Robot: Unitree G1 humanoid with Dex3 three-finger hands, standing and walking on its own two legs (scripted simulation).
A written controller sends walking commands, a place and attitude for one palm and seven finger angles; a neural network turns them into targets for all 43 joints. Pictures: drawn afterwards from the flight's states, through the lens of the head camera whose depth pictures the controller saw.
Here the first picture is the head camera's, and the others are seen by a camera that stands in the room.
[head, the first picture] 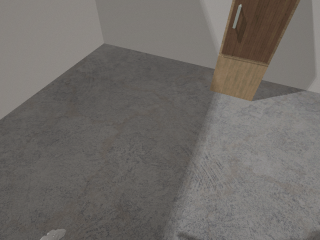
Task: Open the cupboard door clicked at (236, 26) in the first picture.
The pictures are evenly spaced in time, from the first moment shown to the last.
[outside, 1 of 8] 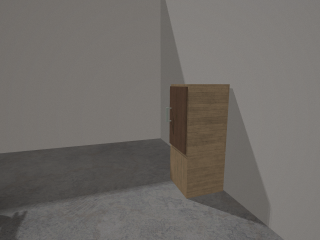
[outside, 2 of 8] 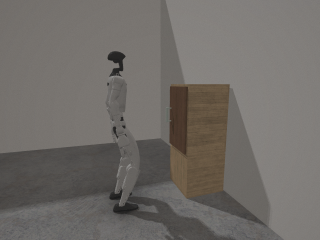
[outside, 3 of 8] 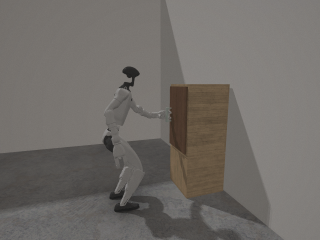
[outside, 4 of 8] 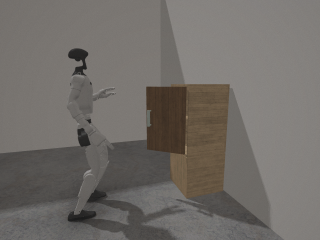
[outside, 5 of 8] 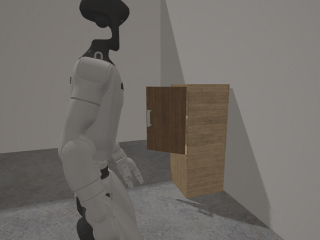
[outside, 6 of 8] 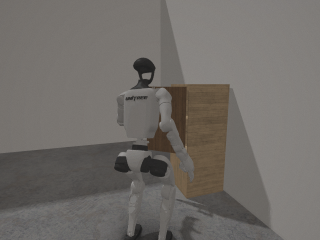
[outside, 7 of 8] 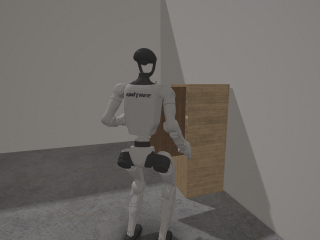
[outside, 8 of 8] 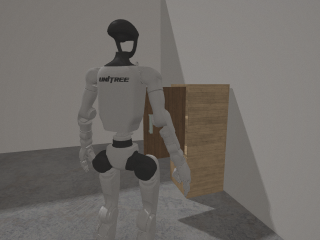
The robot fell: no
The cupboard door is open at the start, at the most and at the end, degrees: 0 94 93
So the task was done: yes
